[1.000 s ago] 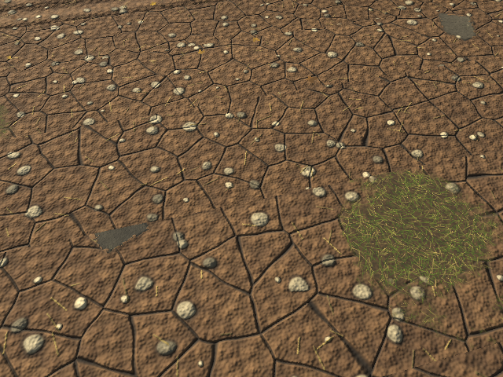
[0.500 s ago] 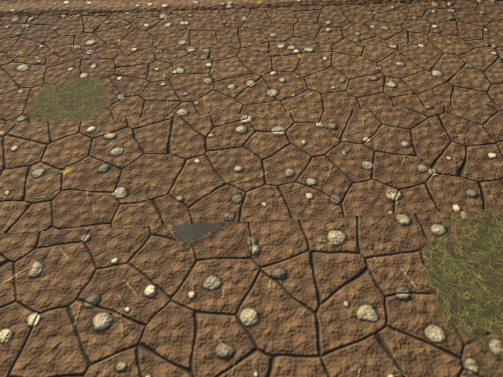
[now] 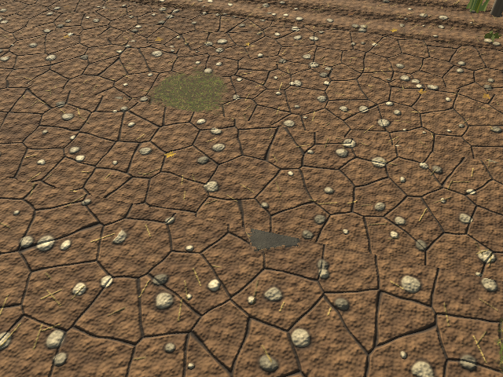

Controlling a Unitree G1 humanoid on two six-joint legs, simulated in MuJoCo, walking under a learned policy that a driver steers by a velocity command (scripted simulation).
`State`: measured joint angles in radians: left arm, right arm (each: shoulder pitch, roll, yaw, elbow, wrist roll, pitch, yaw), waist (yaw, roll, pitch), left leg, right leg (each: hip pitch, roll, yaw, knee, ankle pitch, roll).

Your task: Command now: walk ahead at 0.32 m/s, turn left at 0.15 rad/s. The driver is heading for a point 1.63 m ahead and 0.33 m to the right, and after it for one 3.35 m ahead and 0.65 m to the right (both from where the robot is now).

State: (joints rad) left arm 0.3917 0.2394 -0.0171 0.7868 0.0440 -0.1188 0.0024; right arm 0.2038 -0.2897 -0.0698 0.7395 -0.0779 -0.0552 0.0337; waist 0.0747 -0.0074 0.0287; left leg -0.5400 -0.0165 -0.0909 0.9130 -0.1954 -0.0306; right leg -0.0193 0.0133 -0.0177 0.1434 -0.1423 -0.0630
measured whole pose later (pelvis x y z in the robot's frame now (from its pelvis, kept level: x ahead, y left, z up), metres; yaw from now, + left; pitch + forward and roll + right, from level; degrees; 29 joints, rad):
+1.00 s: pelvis +0.52 -0.07 -0.19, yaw -26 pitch +0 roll +0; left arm 0.30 0.27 0.05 0.95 0.07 -0.06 -0.05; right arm 0.47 -0.22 0.05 1.01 -0.07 -0.10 0.07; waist -0.02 -0.01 0.02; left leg -0.31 0.04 -0.04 1.62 -0.65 -0.08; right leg -0.28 0.08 -0.03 0.57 -0.29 -0.10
